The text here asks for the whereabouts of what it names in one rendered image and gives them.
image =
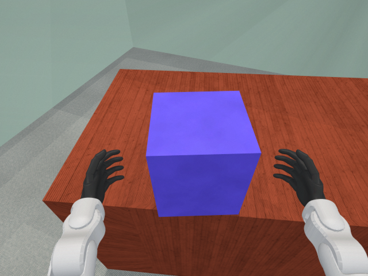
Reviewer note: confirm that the pedestal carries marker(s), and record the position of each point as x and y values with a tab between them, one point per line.
324	117

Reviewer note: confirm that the robot left hand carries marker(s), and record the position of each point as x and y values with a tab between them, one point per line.
96	183

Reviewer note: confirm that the robot right hand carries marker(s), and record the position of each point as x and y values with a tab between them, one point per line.
305	178

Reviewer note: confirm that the left robot forearm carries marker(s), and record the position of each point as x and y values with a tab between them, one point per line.
75	253

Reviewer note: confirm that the carton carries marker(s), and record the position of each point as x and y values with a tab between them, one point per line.
201	153

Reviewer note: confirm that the right robot forearm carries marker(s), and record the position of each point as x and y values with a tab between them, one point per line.
338	252

